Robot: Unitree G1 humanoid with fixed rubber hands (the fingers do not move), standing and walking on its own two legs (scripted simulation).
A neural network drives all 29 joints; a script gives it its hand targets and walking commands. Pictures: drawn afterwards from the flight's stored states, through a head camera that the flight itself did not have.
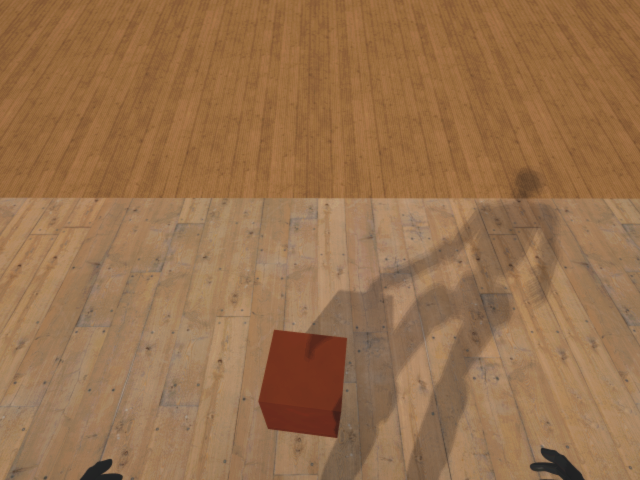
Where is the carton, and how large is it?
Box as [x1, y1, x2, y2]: [258, 330, 346, 437]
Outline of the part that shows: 274,330 258,401 268,428 336,437 341,406 346,338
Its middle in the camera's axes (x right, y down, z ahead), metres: -0.05 +0.44 +1.12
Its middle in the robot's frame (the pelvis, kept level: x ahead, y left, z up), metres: +0.46 +0.04 -0.66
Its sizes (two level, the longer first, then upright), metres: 0.210 0.200 0.250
